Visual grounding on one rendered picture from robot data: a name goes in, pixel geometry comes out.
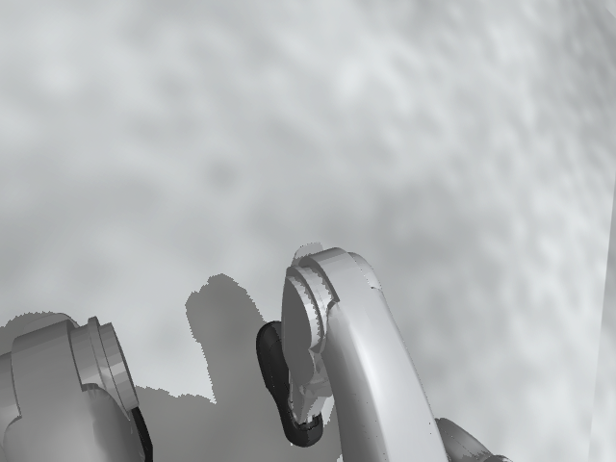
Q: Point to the left robot foot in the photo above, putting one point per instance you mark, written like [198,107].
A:
[144,435]

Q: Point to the right robot foot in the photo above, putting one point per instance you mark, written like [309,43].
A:
[276,376]

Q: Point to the right robot hand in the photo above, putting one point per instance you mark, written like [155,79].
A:
[460,445]

